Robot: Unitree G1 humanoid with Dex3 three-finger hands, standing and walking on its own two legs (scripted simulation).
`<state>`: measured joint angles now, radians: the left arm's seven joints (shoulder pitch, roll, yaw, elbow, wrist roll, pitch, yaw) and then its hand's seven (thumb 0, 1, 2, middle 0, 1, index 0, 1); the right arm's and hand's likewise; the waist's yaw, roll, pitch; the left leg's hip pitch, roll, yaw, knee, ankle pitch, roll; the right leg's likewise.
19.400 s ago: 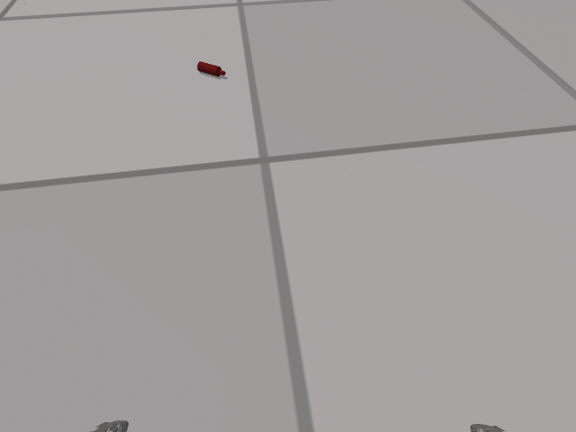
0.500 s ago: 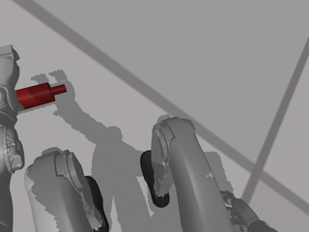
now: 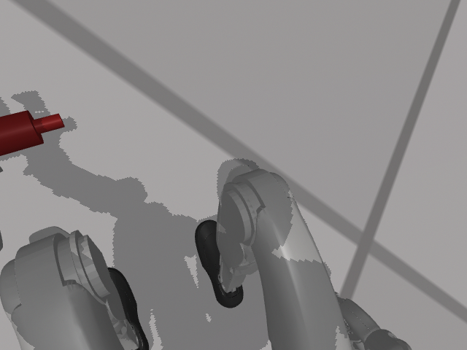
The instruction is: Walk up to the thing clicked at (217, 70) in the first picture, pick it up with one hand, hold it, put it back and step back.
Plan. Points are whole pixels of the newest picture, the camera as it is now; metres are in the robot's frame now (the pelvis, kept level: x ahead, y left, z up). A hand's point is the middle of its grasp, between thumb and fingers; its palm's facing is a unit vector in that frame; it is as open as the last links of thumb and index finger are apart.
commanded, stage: rest palm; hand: left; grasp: from above
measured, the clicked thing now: (2, 136) +0.48 +0.25 -0.28
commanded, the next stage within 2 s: close in 0.80 s
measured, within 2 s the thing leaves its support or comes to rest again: neither
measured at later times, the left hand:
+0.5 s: hand out of the picture +0.47 +0.27 -0.24, palm faces -0.45 -0.14 -0.88, open 14.2 cm
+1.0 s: hand out of the picture +0.47 +0.26 -0.26, palm faces -0.45 -0.14 -0.88, open 14.0 cm
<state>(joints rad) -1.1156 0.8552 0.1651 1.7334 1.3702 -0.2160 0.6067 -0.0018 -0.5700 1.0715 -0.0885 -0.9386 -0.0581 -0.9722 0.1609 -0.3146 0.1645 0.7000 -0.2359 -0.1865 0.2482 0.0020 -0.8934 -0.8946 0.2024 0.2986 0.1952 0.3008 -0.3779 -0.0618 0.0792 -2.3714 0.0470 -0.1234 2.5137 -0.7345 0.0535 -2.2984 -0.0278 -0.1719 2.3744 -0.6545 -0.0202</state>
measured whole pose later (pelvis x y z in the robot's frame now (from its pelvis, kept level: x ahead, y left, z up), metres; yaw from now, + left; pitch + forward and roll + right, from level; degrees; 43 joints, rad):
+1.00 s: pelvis +0.00 +0.00 +0.00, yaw -4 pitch +30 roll -14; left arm -1.12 0.97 0.13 1.77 1.29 -0.19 0.63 0.00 -0.50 1.01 -0.11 -0.98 -0.10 -0.99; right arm 0.15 -0.35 0.28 0.65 -0.26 -0.28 0.33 0.00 -0.90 -0.90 0.20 0.30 0.19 0.30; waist -0.42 -0.12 0.18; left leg -2.36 0.05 -0.20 2.55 -0.75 0.05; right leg -2.26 0.00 -0.23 2.36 -0.63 -0.01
